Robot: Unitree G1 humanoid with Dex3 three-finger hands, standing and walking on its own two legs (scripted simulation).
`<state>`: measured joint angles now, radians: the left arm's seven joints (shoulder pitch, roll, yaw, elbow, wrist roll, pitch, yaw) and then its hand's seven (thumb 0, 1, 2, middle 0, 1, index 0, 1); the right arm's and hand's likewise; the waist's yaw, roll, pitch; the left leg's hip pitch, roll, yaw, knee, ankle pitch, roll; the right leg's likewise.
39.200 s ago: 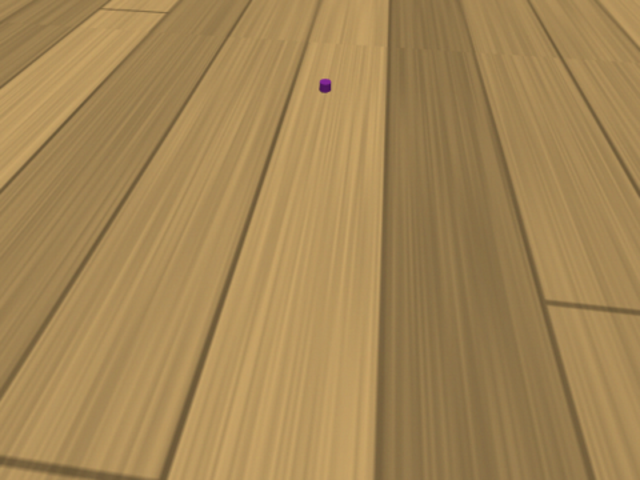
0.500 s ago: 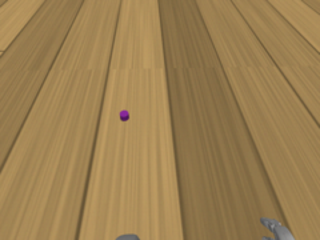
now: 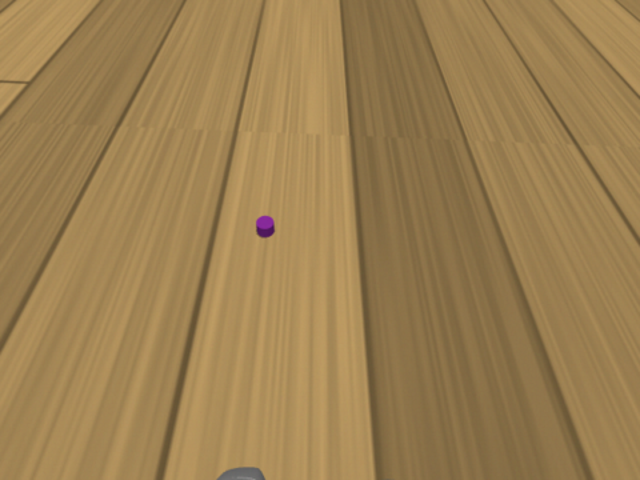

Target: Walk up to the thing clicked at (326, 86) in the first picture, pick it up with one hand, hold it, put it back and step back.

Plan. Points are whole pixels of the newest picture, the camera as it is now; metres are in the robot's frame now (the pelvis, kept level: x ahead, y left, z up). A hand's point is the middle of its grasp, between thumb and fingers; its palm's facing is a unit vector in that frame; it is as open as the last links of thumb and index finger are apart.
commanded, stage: step back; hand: left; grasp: from above
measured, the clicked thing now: (265, 226) +1.07 +0.20 -0.73
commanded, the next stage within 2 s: stand in 0.36 s
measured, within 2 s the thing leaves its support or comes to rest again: neither
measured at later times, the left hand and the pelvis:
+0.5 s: hand (151, 465) +0.15 +0.23 -0.14, palm faces -0.05 -0.93 -0.37, open 7.4 cm; pelvis +0.06 -0.02 +0.00, yaw -1 degrees
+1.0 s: hand (158, 449) +0.17 +0.22 -0.13, palm faces -0.03 -0.94 -0.35, open 7.4 cm; pelvis +0.08 -0.03 +0.02, yaw -1 degrees
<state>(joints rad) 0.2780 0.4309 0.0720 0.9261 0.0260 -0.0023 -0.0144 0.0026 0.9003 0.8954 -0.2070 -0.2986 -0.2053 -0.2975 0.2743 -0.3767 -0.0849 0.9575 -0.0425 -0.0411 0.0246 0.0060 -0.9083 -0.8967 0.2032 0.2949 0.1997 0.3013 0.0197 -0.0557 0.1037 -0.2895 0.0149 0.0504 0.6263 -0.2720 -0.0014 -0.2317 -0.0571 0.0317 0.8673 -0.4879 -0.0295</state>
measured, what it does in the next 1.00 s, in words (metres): steps on the spot: right foot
